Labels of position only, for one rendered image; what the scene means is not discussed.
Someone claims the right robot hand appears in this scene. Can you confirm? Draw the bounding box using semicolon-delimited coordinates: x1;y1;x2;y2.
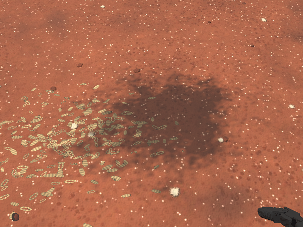
258;206;303;227

